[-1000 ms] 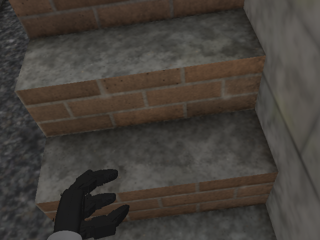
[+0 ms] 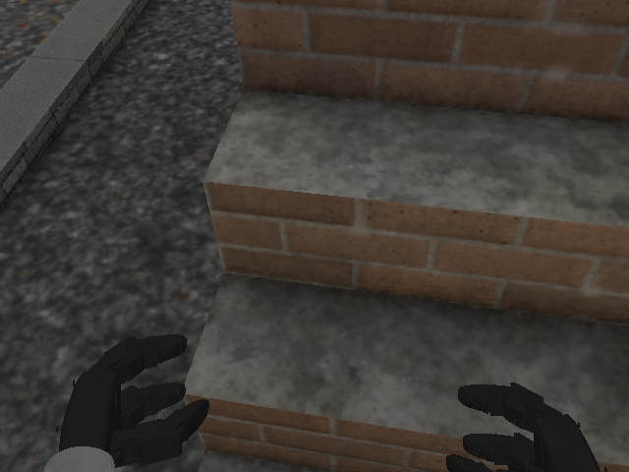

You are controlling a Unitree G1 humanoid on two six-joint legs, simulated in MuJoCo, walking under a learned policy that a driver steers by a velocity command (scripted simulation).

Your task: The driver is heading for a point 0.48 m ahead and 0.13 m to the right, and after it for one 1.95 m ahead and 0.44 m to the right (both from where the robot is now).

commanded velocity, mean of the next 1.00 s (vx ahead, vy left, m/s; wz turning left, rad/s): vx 0.54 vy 0.00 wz -0.77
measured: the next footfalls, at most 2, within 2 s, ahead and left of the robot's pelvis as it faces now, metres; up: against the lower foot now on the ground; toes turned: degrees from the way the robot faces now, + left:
left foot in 1.24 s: +0.05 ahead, +0.15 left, +0.00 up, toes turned -26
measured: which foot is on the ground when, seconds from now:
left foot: down 0.00-0.48, up 0.50-1.00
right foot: down 0.00-1.00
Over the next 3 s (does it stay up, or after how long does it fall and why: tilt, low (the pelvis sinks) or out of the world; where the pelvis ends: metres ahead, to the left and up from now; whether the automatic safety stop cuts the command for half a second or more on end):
falls after 3.00 s (tilt)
